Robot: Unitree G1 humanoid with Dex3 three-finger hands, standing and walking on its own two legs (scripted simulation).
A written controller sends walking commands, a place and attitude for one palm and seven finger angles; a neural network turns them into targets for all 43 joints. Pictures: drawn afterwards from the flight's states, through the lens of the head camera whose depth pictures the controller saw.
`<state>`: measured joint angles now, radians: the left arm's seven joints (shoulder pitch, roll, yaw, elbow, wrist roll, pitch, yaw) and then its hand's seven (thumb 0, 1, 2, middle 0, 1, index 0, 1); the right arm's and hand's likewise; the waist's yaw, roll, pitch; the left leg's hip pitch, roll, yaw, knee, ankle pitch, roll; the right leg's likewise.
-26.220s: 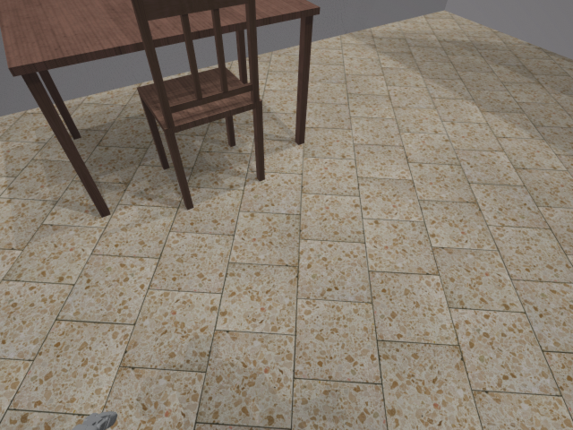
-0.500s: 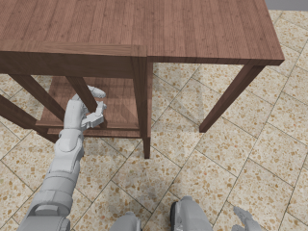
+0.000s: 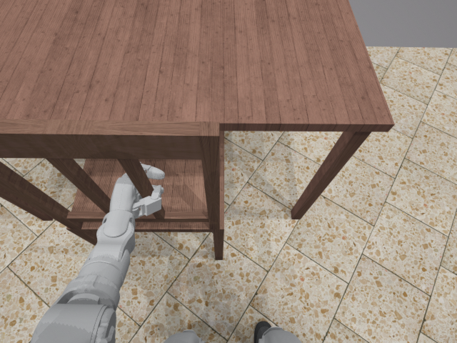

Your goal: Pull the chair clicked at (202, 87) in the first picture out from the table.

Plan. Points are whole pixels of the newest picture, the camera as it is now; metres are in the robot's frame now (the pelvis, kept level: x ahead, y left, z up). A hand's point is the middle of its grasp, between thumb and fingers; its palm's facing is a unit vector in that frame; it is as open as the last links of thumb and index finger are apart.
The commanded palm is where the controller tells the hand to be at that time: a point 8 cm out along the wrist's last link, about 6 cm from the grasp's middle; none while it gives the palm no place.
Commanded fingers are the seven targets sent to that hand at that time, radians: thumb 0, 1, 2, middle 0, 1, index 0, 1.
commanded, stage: step backward, pulling the chair out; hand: left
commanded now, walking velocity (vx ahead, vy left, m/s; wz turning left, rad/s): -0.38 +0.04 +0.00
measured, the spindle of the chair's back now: (92, 190) +0.39 +0.28 -0.07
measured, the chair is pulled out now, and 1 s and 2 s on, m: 0.01 0.17 0.36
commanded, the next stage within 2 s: none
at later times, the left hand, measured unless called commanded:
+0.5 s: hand (165, 216) +0.34 +0.13 -0.07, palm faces +0.05 -0.98 -0.17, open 5.2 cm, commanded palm +0.31 +0.18 -0.07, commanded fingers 0.00 0.90 0.90 -0.50 -1.45 -0.50 -1.45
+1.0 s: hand (169, 277) +0.23 +0.11 -0.07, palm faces +0.02 -0.98 -0.18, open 5.3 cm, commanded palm +0.22 +0.16 -0.07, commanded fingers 0.00 0.90 0.90 -0.50 -1.45 -0.50 -1.45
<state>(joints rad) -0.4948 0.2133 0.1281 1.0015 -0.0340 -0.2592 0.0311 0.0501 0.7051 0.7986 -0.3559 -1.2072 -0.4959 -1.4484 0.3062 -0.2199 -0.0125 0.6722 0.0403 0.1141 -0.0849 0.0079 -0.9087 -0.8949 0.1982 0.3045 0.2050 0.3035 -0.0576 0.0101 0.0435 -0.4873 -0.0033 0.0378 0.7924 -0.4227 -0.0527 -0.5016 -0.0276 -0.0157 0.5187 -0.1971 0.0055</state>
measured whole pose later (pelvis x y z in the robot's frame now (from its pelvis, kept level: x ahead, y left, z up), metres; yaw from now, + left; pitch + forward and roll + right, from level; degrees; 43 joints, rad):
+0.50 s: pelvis -0.04 -0.01 +0.00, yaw -2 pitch +8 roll -1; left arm -0.48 0.19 0.15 1.01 -0.05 -0.24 0.09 0.04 0.70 0.78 -0.37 -1.20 -0.50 -1.45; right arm 0.20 -0.26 -0.01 0.71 0.03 0.03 -0.12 0.01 -0.91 -0.89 0.20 0.30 0.21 0.30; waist -0.07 0.05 0.10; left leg -0.43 0.06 -0.02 0.62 -0.29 -0.04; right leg -0.47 0.00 -0.07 0.55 -0.21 -0.01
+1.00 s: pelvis -0.13 -0.01 -0.01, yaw -2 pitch +3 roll +1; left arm -0.46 0.15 0.08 1.05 -0.05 -0.22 0.10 0.05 0.68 0.79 -0.37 -1.20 -0.50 -1.45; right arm 0.22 -0.25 0.00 0.75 0.04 -0.02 -0.12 0.01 -0.91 -0.89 0.20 0.30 0.21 0.30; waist -0.06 0.03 0.10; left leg -0.43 -0.01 -0.01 0.78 -0.49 -0.03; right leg -0.51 -0.04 -0.06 0.52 -0.07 -0.03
